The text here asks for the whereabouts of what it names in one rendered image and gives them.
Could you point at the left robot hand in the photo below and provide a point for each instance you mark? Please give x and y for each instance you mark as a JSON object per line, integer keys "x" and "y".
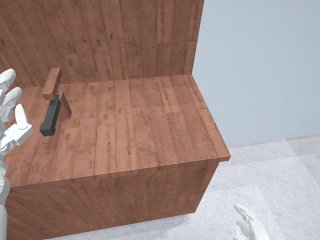
{"x": 17, "y": 133}

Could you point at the counter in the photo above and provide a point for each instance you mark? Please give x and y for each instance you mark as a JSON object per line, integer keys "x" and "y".
{"x": 134, "y": 139}

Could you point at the robot left forearm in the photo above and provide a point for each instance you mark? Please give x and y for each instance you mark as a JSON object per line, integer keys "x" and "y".
{"x": 4, "y": 191}

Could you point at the tap lever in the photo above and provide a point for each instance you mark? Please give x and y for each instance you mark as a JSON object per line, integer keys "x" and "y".
{"x": 47, "y": 128}

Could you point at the right robot hand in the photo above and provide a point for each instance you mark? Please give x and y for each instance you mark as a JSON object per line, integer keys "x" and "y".
{"x": 255, "y": 230}

